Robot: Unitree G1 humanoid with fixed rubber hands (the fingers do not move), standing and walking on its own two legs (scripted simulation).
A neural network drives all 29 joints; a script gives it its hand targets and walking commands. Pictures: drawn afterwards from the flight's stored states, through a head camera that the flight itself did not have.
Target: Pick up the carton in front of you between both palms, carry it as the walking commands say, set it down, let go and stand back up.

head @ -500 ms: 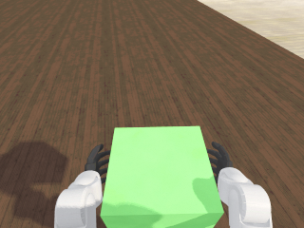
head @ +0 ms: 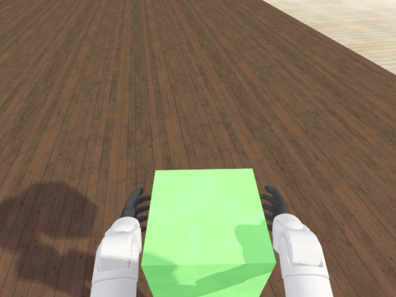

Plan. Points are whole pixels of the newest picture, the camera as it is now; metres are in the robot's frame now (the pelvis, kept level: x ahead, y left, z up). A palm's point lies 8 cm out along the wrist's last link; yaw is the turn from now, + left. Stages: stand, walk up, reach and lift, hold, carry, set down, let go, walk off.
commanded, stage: carry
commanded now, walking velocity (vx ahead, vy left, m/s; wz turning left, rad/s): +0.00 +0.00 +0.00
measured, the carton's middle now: (205, 241) +0.28 +0.00 -0.03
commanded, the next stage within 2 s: hold in 0.44 s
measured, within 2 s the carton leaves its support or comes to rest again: neither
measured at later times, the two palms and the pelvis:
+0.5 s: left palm (127, 228) +0.27 +0.15 +0.04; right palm (278, 224) +0.28 -0.15 +0.04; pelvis -0.01 +0.00 +0.00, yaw +0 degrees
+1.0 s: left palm (122, 254) +0.22 +0.15 +0.05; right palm (289, 244) +0.23 -0.15 +0.05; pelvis -0.07 -0.01 +0.00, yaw +2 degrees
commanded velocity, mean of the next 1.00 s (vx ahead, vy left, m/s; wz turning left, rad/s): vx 0.00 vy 0.00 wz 0.00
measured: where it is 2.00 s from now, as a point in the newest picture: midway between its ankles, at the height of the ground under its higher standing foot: outside the picture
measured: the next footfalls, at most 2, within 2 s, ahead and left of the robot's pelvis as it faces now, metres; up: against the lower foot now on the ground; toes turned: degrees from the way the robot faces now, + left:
none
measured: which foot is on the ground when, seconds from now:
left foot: down 0.00-1.00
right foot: down 0.00-1.00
